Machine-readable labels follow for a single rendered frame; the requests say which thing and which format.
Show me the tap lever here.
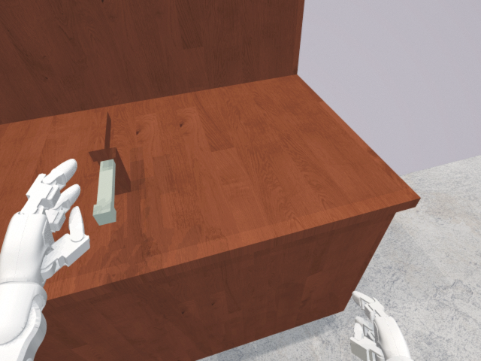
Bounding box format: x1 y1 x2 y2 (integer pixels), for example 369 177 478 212
93 159 116 225

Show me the robot right hand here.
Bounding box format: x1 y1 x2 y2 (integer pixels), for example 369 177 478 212
350 291 411 361

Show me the counter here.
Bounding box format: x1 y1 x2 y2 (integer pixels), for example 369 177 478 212
0 0 421 361

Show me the left robot forearm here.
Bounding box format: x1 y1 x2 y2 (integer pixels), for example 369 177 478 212
0 281 47 361

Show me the robot left hand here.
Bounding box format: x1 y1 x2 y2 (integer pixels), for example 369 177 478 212
0 159 90 287

